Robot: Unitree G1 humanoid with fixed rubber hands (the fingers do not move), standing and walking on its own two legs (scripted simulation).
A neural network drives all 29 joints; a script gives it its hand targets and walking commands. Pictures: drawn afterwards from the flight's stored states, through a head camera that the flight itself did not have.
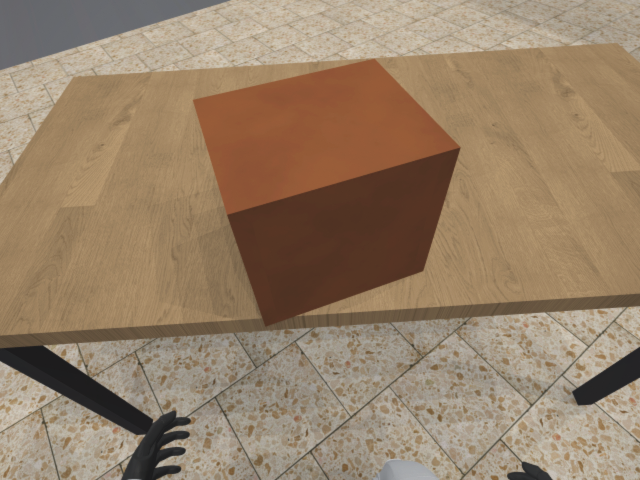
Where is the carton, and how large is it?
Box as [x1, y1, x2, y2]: [193, 59, 460, 326]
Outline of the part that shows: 374,59 193,100 224,206 265,326 416,273 423,269 460,147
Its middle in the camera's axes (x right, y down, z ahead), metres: +0.00 -0.06 +0.53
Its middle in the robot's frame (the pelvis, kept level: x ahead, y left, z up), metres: +0.45 +0.01 +0.10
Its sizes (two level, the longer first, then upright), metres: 0.248 0.208 0.231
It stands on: a table, 0.73 m high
